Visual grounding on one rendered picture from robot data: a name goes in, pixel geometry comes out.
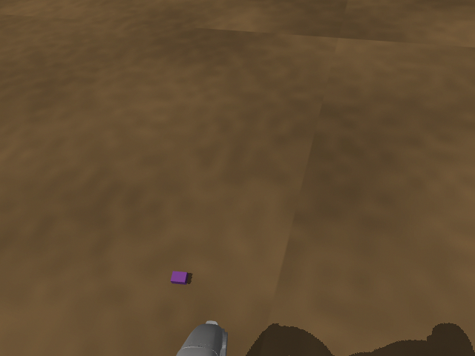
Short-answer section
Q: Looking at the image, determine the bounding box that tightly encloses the small box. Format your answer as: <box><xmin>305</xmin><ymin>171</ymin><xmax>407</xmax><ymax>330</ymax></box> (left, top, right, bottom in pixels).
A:
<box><xmin>171</xmin><ymin>271</ymin><xmax>189</xmax><ymax>285</ymax></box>

